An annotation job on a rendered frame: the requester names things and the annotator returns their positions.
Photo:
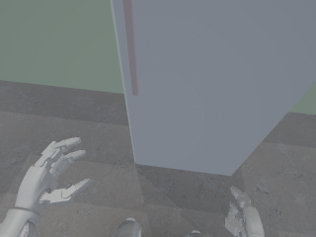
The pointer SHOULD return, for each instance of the fridge door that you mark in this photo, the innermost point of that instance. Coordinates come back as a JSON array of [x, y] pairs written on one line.
[[216, 77]]

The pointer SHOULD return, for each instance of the handle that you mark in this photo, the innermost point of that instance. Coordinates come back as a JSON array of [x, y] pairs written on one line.
[[131, 45]]

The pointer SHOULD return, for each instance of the right robot hand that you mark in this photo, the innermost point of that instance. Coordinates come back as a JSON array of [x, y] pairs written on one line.
[[247, 222]]

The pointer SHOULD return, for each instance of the left robot thigh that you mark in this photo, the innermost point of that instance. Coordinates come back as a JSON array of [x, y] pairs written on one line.
[[128, 228]]

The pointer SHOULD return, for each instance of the left robot hand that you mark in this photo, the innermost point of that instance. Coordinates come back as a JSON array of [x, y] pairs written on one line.
[[32, 191]]

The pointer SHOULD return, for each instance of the robot left forearm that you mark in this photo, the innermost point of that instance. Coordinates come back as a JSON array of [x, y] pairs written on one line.
[[20, 222]]

